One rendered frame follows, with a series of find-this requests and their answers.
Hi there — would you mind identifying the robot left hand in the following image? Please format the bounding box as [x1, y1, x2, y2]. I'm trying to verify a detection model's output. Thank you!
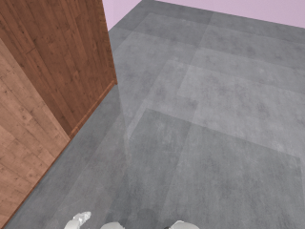
[64, 211, 92, 229]

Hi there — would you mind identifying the wardrobe door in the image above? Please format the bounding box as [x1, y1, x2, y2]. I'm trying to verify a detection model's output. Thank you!
[0, 0, 112, 135]
[0, 38, 70, 229]

